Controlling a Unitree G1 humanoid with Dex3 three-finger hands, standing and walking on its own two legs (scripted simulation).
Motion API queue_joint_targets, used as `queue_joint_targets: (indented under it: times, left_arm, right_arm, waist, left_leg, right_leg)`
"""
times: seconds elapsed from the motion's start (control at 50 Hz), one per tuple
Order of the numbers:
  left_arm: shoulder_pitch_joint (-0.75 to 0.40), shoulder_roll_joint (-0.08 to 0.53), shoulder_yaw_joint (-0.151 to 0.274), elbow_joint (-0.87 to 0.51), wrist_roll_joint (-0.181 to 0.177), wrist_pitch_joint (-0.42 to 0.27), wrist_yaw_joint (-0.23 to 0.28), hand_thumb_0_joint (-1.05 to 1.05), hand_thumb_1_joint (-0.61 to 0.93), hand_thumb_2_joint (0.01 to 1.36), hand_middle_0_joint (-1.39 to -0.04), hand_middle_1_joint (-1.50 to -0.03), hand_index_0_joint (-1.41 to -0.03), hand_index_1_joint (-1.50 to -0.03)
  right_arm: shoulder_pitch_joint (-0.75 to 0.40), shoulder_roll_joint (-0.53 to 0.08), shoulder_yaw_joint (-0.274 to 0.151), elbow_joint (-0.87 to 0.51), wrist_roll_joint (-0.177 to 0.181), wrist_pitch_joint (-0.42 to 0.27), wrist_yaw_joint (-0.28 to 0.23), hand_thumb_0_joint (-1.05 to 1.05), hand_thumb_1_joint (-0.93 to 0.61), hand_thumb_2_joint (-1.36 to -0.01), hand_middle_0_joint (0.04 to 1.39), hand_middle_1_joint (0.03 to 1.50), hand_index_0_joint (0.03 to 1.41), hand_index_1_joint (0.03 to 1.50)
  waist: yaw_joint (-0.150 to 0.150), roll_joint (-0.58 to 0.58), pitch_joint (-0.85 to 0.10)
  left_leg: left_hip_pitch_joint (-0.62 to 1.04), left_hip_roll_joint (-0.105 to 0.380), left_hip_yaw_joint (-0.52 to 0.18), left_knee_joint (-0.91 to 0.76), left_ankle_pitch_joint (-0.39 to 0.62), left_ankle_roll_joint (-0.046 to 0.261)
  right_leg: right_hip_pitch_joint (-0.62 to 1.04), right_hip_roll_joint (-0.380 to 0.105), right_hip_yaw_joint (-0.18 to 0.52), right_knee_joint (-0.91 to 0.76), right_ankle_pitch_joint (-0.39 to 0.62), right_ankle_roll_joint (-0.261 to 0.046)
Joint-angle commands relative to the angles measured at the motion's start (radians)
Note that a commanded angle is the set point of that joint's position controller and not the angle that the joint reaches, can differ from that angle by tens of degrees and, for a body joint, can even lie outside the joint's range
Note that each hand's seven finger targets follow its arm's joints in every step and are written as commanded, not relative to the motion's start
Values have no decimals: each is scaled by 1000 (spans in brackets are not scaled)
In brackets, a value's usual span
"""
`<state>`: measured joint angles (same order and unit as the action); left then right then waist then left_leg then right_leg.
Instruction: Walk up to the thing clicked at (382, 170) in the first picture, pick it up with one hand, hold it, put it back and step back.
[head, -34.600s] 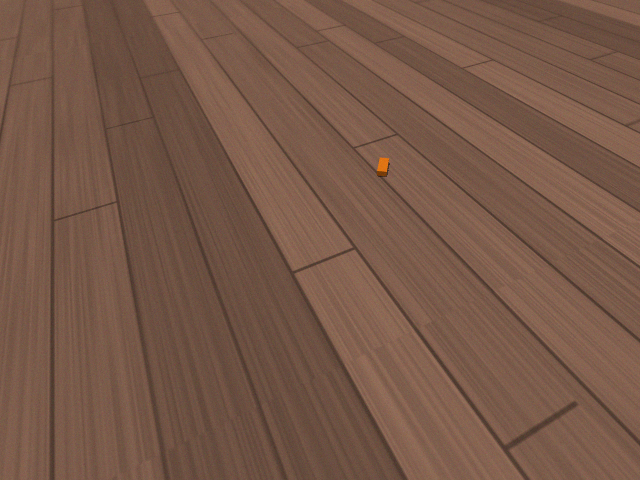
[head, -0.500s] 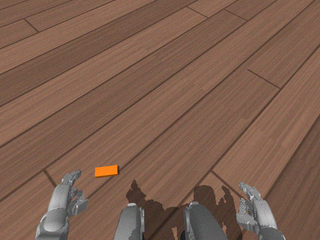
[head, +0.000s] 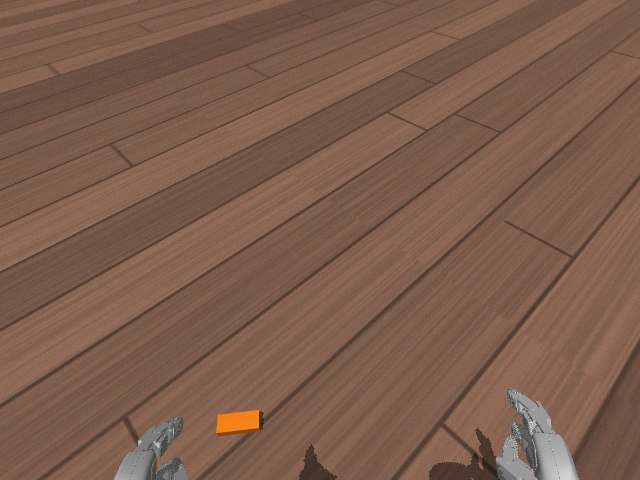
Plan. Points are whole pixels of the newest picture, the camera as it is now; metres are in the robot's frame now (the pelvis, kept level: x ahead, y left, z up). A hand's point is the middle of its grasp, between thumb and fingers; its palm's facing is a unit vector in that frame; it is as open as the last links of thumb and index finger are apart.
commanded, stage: home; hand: left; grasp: from above
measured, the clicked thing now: (239, 423) +0.45 +0.28 -0.70
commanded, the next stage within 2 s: stand in 1.88 s
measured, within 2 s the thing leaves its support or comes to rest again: neither
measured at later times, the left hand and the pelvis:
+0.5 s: hand out of the picture +0.16 +0.18 -0.05, palm faces +0.03 -0.98 -0.21, open 7.4 cm; pelvis +0.00 +0.00 +0.00, yaw +0 degrees
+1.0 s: hand out of the picture +0.16 +0.18 -0.05, palm faces +0.03 -0.98 -0.21, open 7.4 cm; pelvis +0.00 +0.00 +0.00, yaw +0 degrees
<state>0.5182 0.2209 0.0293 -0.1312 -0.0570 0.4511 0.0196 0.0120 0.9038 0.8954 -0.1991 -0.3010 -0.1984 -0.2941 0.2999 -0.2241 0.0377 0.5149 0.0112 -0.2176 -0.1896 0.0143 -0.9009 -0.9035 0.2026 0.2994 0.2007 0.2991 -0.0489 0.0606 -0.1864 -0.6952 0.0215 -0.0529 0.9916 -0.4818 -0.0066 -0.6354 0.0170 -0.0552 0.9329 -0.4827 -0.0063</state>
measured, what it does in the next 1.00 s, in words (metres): stands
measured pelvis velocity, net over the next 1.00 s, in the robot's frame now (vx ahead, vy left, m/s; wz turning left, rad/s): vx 0.00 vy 0.00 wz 0.00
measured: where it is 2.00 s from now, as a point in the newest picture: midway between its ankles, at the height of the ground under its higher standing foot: outside the picture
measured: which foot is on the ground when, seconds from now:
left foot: down 0.00-1.00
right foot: down 0.00-1.00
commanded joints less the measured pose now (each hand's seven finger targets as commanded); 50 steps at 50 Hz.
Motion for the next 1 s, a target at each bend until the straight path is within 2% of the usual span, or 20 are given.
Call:
queue_joint_targets:
  times: [0.0, 0.1, 0.12, 0.18, 0.38, 0.56, 0.64, 0.78, 0.84, 0.92, 0.94, 0.98]
  left_arm:
    - [-52, 107, 66, -159, 10, -51, 2, 0, 900, 899, -199, -298, -199, -298]
    - [-54, 111, 68, -182, 14, -58, 4, 0, 900, 899, -199, -298, -199, -298]
    - [-55, 111, 66, -184, 14, -61, 4, 0, 900, 899, -199, -298, -199, -298]
    - [-33, 113, 62, -185, 18, -64, 7, 0, 900, 899, -199, -298, -199, -298]
    - [-46, 103, 54, -157, 8, -64, 6, 0, 900, 899, -199, -298, -199, -298]
    - [-38, 110, 62, -163, 5, -59, 4, 0, 900, 899, -199, -298, -199, -298]
    - [-40, 111, 59, -161, 10, -58, 5, 0, 900, 899, -199, -298, -199, -298]
    - [-61, 114, 63, -168, 9, -53, 4, 0, 900, 899, -199, -298, -199, -298]
    - [-59, 110, 56, -176, 10, -52, 3, 0, 900, 899, -199, -298, -199, -298]
    - [-53, 122, 72, -177, 7, -54, 4, 0, 900, 899, -199, -298, -199, -298]
    - [-52, 113, 58, -169, 7, -53, 3, 0, 900, 899, -199, -298, -199, -298]
    - [-53, 112, 56, -179, 7, -53, 3, 0, 900, 899, -199, -298, -199, -298]
  right_arm:
    - [-61, -118, -55, -150, -4, -70, -10, 0, -900, -900, 200, 300, 200, 300]
    - [-75, -118, -51, -148, -6, -80, -6, 0, -900, -900, 200, 300, 200, 300]
    - [-75, -117, -52, -145, -7, -80, -6, 0, -900, -900, 200, 300, 200, 300]
    - [-72, -120, -54, -142, -8, -79, -5, 0, -900, -900, 200, 300, 200, 300]
    - [-80, -123, -52, -135, -5, -80, -5, 0, -901, -900, 200, 300, 200, 300]
    - [-69, -123, -55, -134, -6, -81, -6, 0, -901, -900, 200, 300, 200, 300]
    - [-74, -122, -55, -131, -5, -78, -7, 0, -900, -900, 200, 300, 200, 300]
    - [-83, -122, -54, -137, -4, -83, -8, 0, -900, -900, 200, 300, 200, 300]
    - [-79, -121, -54, -138, -3, -83, -7, 0, -900, -900, 200, 300, 200, 300]
    - [-79, -122, -54, -136, -3, -85, -7, 0, -900, -900, 200, 300, 200, 300]
    - [-81, -124, -54, -139, -2, -85, -8, 0, -900, -900, 200, 300, 200, 300]
    - [-78, -125, -54, -141, -1, -84, -7, 0, -900, -900, 200, 300, 200, 300]
  waist:
    - [-7, -46, -33]
    - [7, -9, -48]
    - [1, -9, -53]
    - [3, 7, -72]
    - [2, -14, -40]
    - [7, -32, -75]
    - [9, -14, -59]
    - [9, -13, -15]
    - [6, -14, -34]
    - [12, -16, -34]
    - [4, -17, -31]
    - [5, -21, -38]
  left_leg:
    - [105, -30, 20, -125, 217, 33]
    - [118, -34, 23, -130, 213, 29]
    - [123, -33, 21, -132, 216, 29]
    - [134, -30, 15, -131, 257, 24]
    - [125, -20, -1, -151, 234, 23]
    - [129, -24, 11, -126, 271, 27]
    - [124, -23, 11, -135, 256, 24]
    - [96, -22, 9, -155, 168, 26]
    - [112, -21, 7, -154, 173, 25]
    - [105, -23, 13, -148, 170, 27]
    - [105, -24, 16, -144, 172, 28]
    - [108, -23, 14, -144, 182, 27]
  right_leg:
    - [20, 7, 7, -170, 221, 13]
    - [41, 5, 8, -167, 220, 11]
    - [42, 5, 7, -164, 224, 11]
    - [51, 10, 2, -148, 256, 8]
    - [36, 18, -10, -143, 223, 4]
    - [58, 11, 3, -149, 269, 10]
    - [46, 12, 1, -148, 246, 6]
    - [23, 12, 0, -161, 165, 7]
    - [26, 12, 2, -158, 168, 6]
    - [30, 9, 4, -162, 163, 6]
    - [22, 9, 6, -163, 168, 8]
    - [25, 10, 5, -157, 177, 6]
